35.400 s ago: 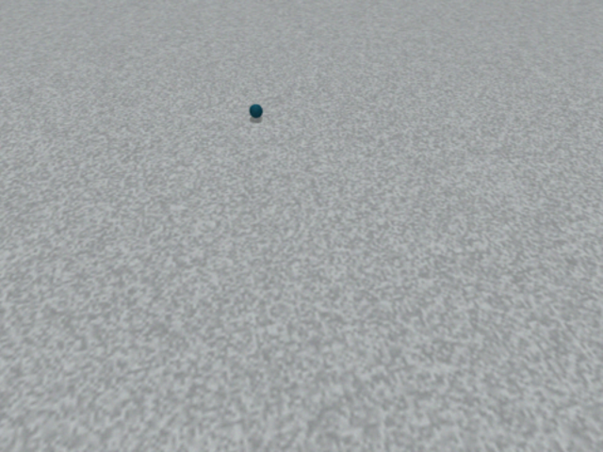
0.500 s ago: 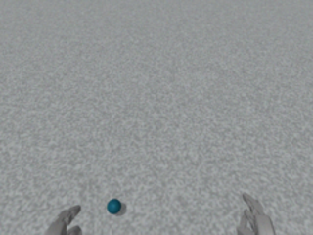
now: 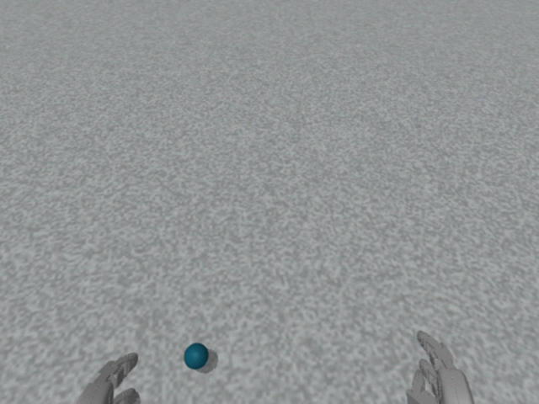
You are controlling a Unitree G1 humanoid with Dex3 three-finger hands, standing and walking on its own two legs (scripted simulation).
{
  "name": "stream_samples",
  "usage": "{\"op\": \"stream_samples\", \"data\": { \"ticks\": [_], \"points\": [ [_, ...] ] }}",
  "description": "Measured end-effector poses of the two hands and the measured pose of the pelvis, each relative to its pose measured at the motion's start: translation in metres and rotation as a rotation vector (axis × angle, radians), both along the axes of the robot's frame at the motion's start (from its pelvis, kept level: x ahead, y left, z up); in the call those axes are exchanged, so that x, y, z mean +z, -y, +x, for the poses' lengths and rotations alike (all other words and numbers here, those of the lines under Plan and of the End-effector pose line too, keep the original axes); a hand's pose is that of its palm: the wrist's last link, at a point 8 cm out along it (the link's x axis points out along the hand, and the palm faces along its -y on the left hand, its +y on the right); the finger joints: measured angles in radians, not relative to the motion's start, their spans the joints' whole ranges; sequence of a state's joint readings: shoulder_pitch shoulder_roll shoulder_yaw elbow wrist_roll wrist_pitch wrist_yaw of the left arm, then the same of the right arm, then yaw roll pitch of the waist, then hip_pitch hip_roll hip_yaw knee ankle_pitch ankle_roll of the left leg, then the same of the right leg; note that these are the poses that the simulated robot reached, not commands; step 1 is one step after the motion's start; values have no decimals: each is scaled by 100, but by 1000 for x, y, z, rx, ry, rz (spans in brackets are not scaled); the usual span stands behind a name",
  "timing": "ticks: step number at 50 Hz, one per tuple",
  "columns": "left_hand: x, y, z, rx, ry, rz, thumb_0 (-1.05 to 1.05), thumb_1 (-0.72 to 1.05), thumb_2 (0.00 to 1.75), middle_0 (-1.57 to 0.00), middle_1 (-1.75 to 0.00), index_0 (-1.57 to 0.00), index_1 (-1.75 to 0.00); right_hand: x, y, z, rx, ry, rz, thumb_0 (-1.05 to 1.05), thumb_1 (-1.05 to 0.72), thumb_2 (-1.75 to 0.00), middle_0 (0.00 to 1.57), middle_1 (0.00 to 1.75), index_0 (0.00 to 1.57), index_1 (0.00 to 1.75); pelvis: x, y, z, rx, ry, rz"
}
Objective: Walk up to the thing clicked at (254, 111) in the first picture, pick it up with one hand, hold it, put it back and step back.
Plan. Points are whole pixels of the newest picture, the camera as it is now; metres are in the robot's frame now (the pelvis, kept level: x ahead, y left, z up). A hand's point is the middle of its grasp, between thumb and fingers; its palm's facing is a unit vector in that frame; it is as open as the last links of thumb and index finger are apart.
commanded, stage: home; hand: left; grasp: from above
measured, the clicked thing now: (196, 356) +0.44 +0.23 -0.67
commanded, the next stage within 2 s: stand in 0.12 s
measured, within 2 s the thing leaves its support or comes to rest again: neither
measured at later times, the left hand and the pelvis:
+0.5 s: hand out of the picture +0.10 +0.23 -0.10, palm faces +0.02 -0.94 -0.35, open 7.4 cm; pelvis -0.01 +0.00 +0.03, yaw +0 degrees
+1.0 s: hand out of the picture +0.02 +0.24 -0.10, palm faces +0.02 -0.95 -0.33, open 7.4 cm; pelvis -0.02 +0.00 +0.06, yaw +0 degrees
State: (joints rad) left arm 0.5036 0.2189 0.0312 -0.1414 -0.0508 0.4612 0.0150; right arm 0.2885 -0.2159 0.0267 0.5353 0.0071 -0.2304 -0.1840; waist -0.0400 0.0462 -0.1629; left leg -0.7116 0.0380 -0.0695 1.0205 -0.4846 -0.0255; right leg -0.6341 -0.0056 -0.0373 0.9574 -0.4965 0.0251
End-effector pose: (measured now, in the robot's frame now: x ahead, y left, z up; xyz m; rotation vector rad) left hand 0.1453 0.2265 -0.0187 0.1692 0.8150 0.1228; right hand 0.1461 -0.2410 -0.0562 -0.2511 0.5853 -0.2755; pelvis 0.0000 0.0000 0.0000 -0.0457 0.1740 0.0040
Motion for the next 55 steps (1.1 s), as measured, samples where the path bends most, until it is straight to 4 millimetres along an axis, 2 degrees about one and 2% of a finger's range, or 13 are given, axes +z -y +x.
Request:
{"op": "stream_samples", "data": {
  "ticks": [11,14,17,22,26,32,38,44,55],
  "points": [
    [1,-1,-3,-2,3,3,1,90,90,-20,-30,-20,-29,0,-1,-3,0,2,1,1,-90,-90,21,30,20,30,-1,0,-3,-1,2,-1],
    [-10,-8,2,-44,50,78,1,90,90,-21,-30,-21,-29,-13,2,-8,103,-152,-36,1,-90,-90,21,30,20,30,5,0,-10,-6,75,17],
    [-26,-23,-3,-47,5,125,1,90,90,-21,-30,-21,-30,-21,11,-18,152,-306,-31,1,-90,-90,21,30,20,30,13,0,-15,-8,119,36],
    [-43,-45,-33,2,-129,145,1,90,90,-21,-30,-21,-30,-20,28,-42,90,-415,3,1,-90,-90,21,30,20,30,24,-1,-15,-11,161,47],
    [-50,-53,-64,42,-243,146,1,90,90,-20,-30,-21,-30,-18,36,-61,45,-483,11,1,-90,-90,21,30,20,30,33,-1,-13,-11,184,43],
    [-54,-54,-105,83,-380,125,1,91,90,-20,-30,-21,-30,-16,37,-84,4,-574,33,1,-90,-90,21,30,20,30,46,-1,-12,-7,211,41],
    [-52,-50,-127,108,-454,104,1,90,90,-21,-30,-21,-30,-13,32,-99,-13,-629,54,1,-90,-90,21,30,20,30,56,-2,-12,-4,234,40],
    [-49,-51,-132,111,-475,103,1,90,90,-21,-30,-21,-30,-12,29,-106,-20,-649,69,1,-90,-90,21,30,20,30,61,-3,-14,-3,248,41],
    [-42,-58,-124,103,-465,124,1,90,90,-21,-30,-21,-30,-8,36,-108,-32,-650,69,0,-90,-90,21,30,20,30,65,-2,-17,-6,253,41]
  ]
}}
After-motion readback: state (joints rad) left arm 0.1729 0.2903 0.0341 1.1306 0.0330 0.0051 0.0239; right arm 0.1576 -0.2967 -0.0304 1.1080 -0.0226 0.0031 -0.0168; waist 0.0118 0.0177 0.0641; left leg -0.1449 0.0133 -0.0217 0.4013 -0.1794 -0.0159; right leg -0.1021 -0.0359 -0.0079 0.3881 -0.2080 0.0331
